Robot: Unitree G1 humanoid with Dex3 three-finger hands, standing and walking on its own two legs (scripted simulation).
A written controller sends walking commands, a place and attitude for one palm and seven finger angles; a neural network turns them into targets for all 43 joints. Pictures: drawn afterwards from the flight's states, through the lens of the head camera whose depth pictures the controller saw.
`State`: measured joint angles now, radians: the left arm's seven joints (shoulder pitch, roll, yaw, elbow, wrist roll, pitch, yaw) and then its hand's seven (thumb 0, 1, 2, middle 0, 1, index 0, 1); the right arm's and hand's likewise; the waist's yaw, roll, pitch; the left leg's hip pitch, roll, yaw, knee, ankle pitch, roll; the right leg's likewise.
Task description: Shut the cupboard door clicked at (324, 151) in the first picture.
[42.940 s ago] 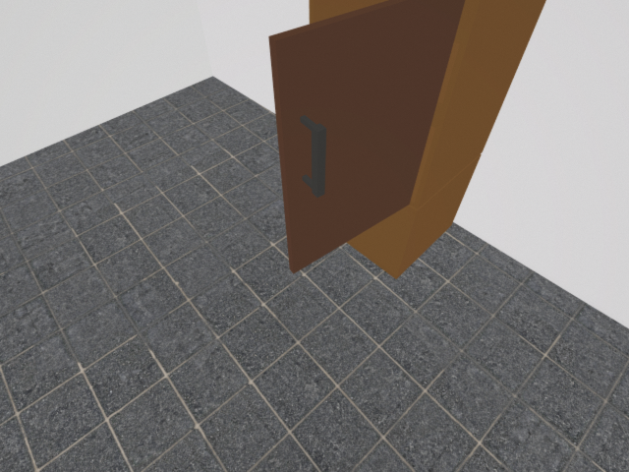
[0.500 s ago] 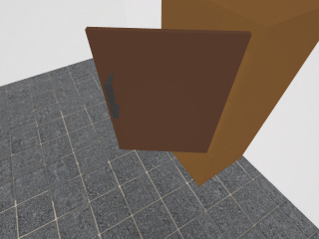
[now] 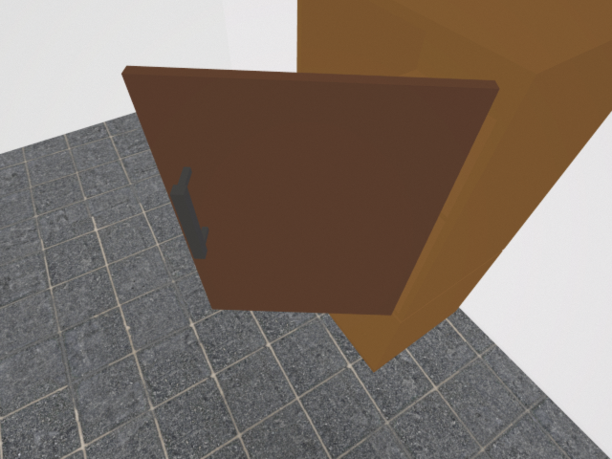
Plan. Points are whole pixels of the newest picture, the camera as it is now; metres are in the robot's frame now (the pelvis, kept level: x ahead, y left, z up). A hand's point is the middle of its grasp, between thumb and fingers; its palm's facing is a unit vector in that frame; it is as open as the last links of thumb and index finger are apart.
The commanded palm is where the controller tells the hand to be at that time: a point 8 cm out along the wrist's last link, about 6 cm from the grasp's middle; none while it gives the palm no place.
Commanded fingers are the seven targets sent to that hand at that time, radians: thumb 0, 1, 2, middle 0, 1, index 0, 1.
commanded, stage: come to a stop and stand still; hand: left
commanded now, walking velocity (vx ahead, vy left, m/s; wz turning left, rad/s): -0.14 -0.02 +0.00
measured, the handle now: (193, 215) +0.43 +0.21 +0.03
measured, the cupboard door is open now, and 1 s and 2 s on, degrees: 55 55 55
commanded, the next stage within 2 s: look again from close up in 1.12 s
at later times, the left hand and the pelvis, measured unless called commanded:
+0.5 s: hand out of the picture +0.02 +0.16 -0.18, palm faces +0.04 -0.98 -0.22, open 7.3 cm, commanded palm none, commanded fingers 0.00 0.90 0.90 -0.20 -0.30 -0.20 -0.30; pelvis -0.02 -0.02 -0.01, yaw +0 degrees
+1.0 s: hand out of the picture -0.07 +0.16 -0.17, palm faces +0.05 -0.99 -0.16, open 7.4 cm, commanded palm none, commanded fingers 0.00 0.90 0.90 -0.20 -0.30 -0.20 -0.30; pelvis -0.03 +0.00 +0.01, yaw +0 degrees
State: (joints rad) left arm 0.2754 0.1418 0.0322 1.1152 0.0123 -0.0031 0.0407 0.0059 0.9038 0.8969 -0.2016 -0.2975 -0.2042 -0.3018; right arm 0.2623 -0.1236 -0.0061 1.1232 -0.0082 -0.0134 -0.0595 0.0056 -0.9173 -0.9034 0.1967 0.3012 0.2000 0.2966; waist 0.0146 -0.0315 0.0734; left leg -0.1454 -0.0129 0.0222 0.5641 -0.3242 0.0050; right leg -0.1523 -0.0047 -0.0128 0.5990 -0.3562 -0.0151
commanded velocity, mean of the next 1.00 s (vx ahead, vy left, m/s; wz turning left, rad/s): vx -0.01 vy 0.00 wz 0.00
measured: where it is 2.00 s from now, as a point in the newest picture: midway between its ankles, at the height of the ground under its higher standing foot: outside the picture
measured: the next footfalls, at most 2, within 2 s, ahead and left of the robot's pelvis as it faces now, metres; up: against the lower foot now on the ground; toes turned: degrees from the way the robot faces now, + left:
left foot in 0.52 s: +0.02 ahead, +0.11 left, +0.00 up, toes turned +3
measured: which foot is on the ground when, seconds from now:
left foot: down 0.00-0.26, up 0.28-0.50, down 0.52-1.00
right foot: down 0.00-1.00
